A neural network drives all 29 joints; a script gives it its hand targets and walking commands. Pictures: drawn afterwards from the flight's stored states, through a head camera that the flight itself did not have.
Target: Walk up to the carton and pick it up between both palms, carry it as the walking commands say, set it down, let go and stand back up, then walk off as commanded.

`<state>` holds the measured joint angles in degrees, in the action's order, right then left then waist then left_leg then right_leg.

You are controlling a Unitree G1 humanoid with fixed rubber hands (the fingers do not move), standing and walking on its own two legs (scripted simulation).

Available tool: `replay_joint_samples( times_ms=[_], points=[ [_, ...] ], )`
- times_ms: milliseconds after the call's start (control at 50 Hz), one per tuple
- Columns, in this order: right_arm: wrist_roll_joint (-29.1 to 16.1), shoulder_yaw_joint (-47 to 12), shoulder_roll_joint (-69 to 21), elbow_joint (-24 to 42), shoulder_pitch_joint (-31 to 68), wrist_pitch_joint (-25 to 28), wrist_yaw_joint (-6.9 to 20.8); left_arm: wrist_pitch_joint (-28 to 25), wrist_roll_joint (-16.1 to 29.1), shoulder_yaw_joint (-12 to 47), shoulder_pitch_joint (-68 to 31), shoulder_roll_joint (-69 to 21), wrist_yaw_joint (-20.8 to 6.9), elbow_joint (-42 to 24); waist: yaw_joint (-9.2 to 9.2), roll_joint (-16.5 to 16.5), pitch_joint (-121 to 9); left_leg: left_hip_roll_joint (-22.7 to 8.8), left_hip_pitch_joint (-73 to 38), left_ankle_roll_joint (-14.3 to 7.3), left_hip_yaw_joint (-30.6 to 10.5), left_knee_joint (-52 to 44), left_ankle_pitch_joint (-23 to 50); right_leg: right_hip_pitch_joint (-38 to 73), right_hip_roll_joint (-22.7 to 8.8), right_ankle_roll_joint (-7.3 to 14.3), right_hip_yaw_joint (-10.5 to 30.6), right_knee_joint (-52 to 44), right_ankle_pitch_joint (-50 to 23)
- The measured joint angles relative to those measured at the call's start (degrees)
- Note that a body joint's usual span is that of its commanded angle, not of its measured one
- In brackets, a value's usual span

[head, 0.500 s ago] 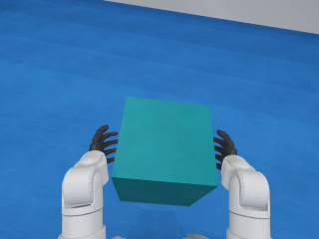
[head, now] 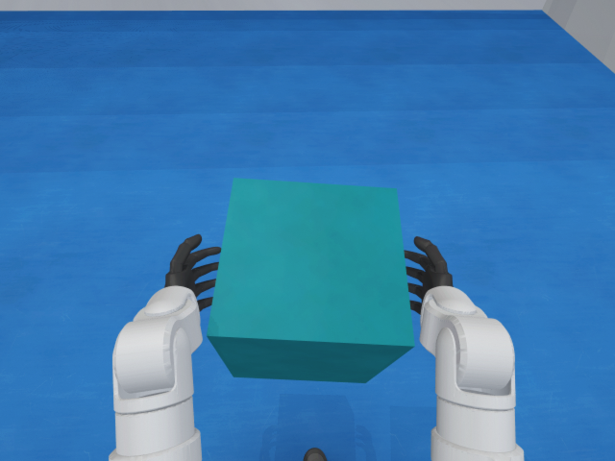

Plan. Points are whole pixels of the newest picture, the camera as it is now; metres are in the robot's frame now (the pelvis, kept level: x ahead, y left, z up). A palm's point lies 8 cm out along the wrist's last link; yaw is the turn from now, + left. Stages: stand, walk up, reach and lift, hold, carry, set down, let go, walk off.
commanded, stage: carry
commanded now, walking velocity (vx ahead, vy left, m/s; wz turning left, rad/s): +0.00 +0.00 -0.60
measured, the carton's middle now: (307, 292) +0.33 -0.01 +0.01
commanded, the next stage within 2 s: none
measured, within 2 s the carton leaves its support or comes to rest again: neither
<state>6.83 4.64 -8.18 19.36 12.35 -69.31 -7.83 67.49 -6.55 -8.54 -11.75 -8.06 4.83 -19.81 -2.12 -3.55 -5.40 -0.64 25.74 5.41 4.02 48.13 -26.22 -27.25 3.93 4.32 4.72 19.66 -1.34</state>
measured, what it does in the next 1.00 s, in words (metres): walks backwards, turning right: left foot, then right foot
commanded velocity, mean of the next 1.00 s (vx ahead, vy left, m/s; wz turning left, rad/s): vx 0.00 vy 0.00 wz -0.30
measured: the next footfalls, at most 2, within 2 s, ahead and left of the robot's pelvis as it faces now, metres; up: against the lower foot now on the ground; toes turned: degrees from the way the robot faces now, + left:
left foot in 0.08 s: -0.01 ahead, +0.12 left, +0.00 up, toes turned +4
right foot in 0.42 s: -0.06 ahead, -0.19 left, +0.00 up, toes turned -23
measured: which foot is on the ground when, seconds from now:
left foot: up 0.00-0.06, down 0.08-0.44, up 0.46-0.60, down 0.62-1.00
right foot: down 0.00-0.08, up 0.10-0.40, down 0.42-0.64, up 0.66-0.88, down 0.90-1.00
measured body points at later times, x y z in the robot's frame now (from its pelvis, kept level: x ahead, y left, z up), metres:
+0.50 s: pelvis -0.07 -0.03 -0.02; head -0.04 -0.03 +0.42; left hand +0.26 +0.02 +0.04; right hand +0.16 -0.27 +0.04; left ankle -0.06 +0.10 -0.71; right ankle -0.09 -0.17 -0.74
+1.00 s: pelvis -0.12 -0.05 -0.01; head -0.16 -0.03 +0.44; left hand +0.20 -0.04 +0.09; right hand +0.06 -0.31 +0.08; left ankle -0.03 +0.04 -0.73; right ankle -0.19 -0.14 -0.74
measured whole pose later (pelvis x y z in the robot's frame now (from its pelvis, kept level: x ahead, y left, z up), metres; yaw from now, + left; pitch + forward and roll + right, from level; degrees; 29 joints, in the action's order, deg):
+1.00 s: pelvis -0.12 -0.05 -0.01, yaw -28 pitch +1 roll -1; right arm 10.5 5.1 -8.1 13.7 11.9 -70.7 -6.0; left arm 67.6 -7.1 -6.7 -10.8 -7.9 6.0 -13.8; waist 2.0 1.6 -7.8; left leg -8.6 21.8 2.5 11.0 37.2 -23.1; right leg -13.6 -1.0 0.1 -5.6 29.4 17.3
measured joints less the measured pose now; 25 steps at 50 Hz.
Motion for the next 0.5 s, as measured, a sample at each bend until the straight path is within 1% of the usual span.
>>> replay_joint_samples(
  times_ms=[40, 60, 80, 100, 120, 140, 180, 200, 220, 260, 300, 360, 380, 420, 440, 460, 480, 500],
  points=[
    [0.2, -0.1, 0.1, -1.6, -0.3, -0.2, 0.3, 0.5, -0.7, 0.4, 0.7, 0.1, -0.1, 0.8, 0.42, -0.6, -0.7, 1.2, -5.4, -1.6, 1.1, -9.9, -2.2, 0.5, 0.9, -0.8, 1.1, -2.2, -1.9],
    [0.2, -0.2, 0.1, -2.5, -0.6, -0.3, 0.5, 1.0, -1.2, 0.8, 1.2, 0.2, -0.1, 1.0, 0.65, -0.5, -1.0, 1.2, -9.0, -2.7, 2.2, -16.3, -2.6, 0.9, 1.8, -2.1, 1.5, -3.1, -2.7],
    [0.1, -0.4, 0.2, -3.1, -0.9, -0.2, 0.7, 1.5, -1.4, 1.1, 1.6, 0.5, 0.0, 0.8, 0.49, -0.1, -1.2, 0.5, -11.7, -4.3, 3.0, -21.9, -1.6, 0.5, 2.9, -5.0, 1.4, -2.9, -2.2],
    [0.3, -1.0, 0.2, -3.8, -1.3, 0.1, 0.9, 1.9, -1.4, 0.9, 1.9, 0.7, 0.1, 0.8, 0.28, 0.1, -0.6, -0.4, -11.9, -5.6, 3.2, -23.0, 3.6, -1.4, 3.5, -7.4, 0.0, 2.3, 3.4],
    [0.5, -1.3, 0.3, -4.0, -1.8, 0.0, 1.0, 2.2, -1.2, 1.1, 2.3, 0.7, 0.2, 0.9, 0.00, 1.4, 0.2, -2.1, -11.6, -6.4, 3.2, -22.1, 8.9, -3.8, 3.9, -8.4, -2.7, 11.5, 10.1],
    [0.4, -1.4, 0.4, -3.8, -2.6, -0.2, 1.1, 2.6, -0.9, 1.5, 2.9, 0.8, 0.5, 0.8, 0.20, 2.7, 1.0, -3.5, -11.7, -6.6, 3.3, -20.8, 10.5, -5.9, 3.6, -8.2, -4.6, 21.0, 14.4],
    [-0.2, -1.1, 0.6, -3.0, -4.0, -1.3, 0.8, 3.2, -0.4, 1.9, 3.7, 0.4, 0.9, 1.0, 1.49, 4.4, 1.6, -5.6, -12.8, -6.1, 4.4, -20.3, 9.8, -8.3, 1.7, -7.4, -6.0, 34.5, 17.9],
    [-0.2, -1.1, 0.6, -2.7, -4.0, -1.9, 0.7, 3.3, -0.2, 1.9, 4.0, 0.5, 0.9, 1.1, 2.12, 4.9, 1.4, -6.4, -13.1, -5.8, 5.3, -20.2, 9.2, -8.8, 0.5, -7.2, -5.9, 38.3, 18.2],
    [-0.2, -1.3, 0.5, -2.5, -3.6, -2.3, 0.5, 3.1, 0.0, 1.8, 4.2, 0.6, 0.9, 0.9, 2.62, 5.3, 1.2, -7.2, -13.2, -5.5, 6.1, -19.9, 8.7, -8.7, -0.8, -7.0, -5.6, 40.0, 18.8],
    [-0.2, -1.7, 0.3, -2.1, -2.1, -2.6, 0.1, 2.8, 0.6, 0.7, 3.9, 0.6, 0.8, -0.1, 3.42, 5.3, 1.3, -8.8, -13.0, -5.0, 7.9, -19.0, 8.0, -7.2, -3.0, -7.1, -5.1, 39.7, 20.1],
    [0.1, -1.7, 0.1, -1.5, -0.3, -2.2, 0.1, 2.6, 1.0, -0.3, 2.7, 0.7, 0.9, -1.7, 4.22, 4.6, 1.7, -10.4, -12.1, -4.4, 9.3, -17.2, 7.5, -5.2, -4.6, -7.1, -5.2, 37.0, 21.8],
    [0.7, -1.3, -0.4, -2.0, 1.8, -0.5, 0.5, 2.2, 1.2, -0.7, 0.2, 1.6, 1.0, -2.2, 5.06, 3.5, 2.3, -13.6, -10.2, -2.9, 10.8, -13.4, 6.0, -0.3, -5.1, -6.9, -7.6, 28.2, 23.6],
    [1.0, -1.1, -0.5, -2.6, 2.2, 0.1, 0.7, 2.2, 1.2, -0.6, -0.5, 1.9, 1.1, -1.8, 5.33, 3.2, 2.6, -14.6, -9.8, -2.2, 11.3, -11.9, 5.3, 1.9, -5.1, -6.8, -8.6, 24.6, 22.0],
    [1.9, -0.8, -0.4, -3.4, 2.1, 0.5, 1.2, 2.5, 0.8, -0.2, -1.7, 2.1, 1.2, -0.6, 5.45, 2.5, 2.4, -16.1, -8.3, -1.0, 12.0, -7.4, 3.3, 6.8, -4.9, -6.1, -9.4, 15.4, 14.0],
    [2.3, -0.2, -0.3, -3.7, 2.0, 0.5, 1.6, 2.3, 0.5, 0.0, -2.2, 1.6, 1.3, 0.6, 5.41, 3.1, 2.2, -16.5, -6.5, -0.5, 10.6, -3.8, 1.8, 7.0, -4.3, -5.7, -9.4, 14.5, 15.9],
    [2.4, 0.8, -0.2, -4.0, 1.5, 0.7, 1.9, 1.7, 0.1, 0.2, -2.4, 0.6, 1.5, 2.0, 4.99, 4.5, 2.5, -16.1, -4.2, 0.3, 7.6, 0.6, -2.0, 5.8, -3.6, -5.3, -9.4, 16.1, 17.8],
    [2.2, 1.7, -0.1, -4.1, 0.7, 0.7, 2.1, 1.2, -0.1, 0.2, -2.4, -0.3, 1.7, 3.5, 4.07, 5.7, 3.1, -14.9, -2.0, 0.8, 5.1, 5.0, -5.4, 5.2, -3.1, -5.1, -9.4, 17.0, 18.7],
    [1.9, 2.4, 0.1, -3.9, -0.4, 0.4, 2.2, 1.2, -0.3, 0.8, -2.3, -0.7, 1.9, 4.5, 3.03, 6.4, 4.0, -13.5, -0.1, 1.3, 4.0, 8.6, -8.0, 4.9, -2.9, -5.0, -9.3, 17.0, 18.7]
  ],
)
